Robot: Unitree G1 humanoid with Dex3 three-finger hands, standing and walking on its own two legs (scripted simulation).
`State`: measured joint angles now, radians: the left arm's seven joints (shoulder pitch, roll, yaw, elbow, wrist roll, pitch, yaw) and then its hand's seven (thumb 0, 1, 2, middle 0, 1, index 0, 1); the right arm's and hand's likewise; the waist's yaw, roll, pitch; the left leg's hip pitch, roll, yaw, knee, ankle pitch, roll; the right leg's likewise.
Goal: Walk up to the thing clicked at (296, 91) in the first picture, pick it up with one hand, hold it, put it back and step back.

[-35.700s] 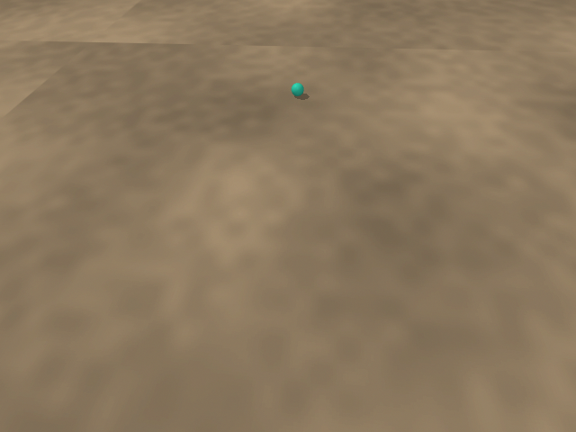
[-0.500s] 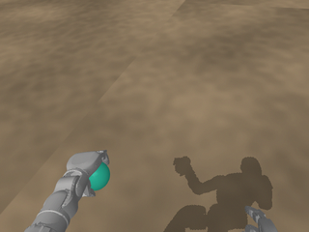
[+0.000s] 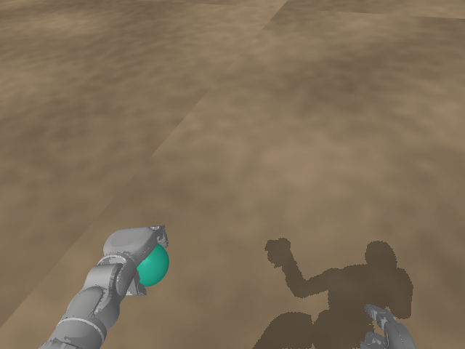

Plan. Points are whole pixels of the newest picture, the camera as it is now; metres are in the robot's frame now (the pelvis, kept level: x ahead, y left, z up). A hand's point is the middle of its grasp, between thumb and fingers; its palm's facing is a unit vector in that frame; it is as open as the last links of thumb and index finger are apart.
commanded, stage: hold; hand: left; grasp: from above
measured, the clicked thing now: (147, 263) +0.31 +0.21 -0.05
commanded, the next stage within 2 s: crouch in 0.42 s
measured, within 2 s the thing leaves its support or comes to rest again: neither
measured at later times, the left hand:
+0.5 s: hand (139, 259) +0.30 +0.21 -0.03, palm faces -0.42 -0.05 -0.90, open 11.1 cm
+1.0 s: hand (157, 282) +0.31 +0.22 -0.15, palm faces -0.43 +0.03 -0.90, open 11.0 cm
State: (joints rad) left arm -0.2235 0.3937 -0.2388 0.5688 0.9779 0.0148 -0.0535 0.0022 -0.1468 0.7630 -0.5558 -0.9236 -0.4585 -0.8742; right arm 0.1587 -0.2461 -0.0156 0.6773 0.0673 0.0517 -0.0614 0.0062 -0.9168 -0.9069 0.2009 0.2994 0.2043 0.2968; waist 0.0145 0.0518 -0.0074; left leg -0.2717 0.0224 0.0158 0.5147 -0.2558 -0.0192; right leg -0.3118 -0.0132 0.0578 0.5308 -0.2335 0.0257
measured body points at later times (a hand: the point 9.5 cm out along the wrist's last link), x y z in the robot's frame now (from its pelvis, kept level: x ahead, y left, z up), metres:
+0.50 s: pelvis +0.01 +0.00 +0.00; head +0.02 -0.03 +0.45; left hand +0.32 +0.21 +0.03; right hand +0.16 -0.25 -0.11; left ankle +0.01 +0.13 -0.73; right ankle +0.03 -0.14 -0.73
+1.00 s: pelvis -0.02 +0.00 -0.06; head +0.06 +0.00 +0.39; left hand +0.33 +0.21 -0.10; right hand +0.11 -0.28 -0.17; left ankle +0.01 +0.13 -0.73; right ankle +0.03 -0.13 -0.73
